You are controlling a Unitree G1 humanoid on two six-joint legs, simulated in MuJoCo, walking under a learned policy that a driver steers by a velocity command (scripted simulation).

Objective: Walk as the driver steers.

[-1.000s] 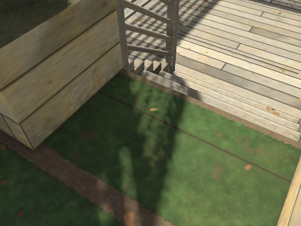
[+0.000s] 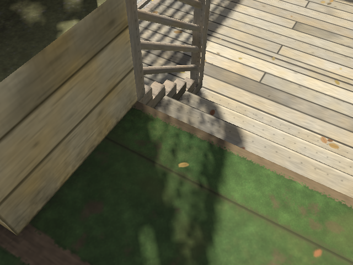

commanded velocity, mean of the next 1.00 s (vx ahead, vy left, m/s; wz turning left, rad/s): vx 0.46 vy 0.00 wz -0.12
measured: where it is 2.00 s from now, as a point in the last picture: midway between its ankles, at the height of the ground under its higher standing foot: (193, 187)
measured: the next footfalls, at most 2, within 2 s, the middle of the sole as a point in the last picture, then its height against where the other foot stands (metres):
right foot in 0.06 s outside the picture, level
left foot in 0.62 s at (151, 245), level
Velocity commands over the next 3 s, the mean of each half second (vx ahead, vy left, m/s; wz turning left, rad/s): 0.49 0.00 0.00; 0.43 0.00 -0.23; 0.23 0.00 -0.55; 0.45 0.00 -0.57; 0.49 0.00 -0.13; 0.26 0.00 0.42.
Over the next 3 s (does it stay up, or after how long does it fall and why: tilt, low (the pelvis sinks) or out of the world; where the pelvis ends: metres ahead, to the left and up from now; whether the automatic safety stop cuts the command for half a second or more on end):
stays up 1.02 -0.34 -0.20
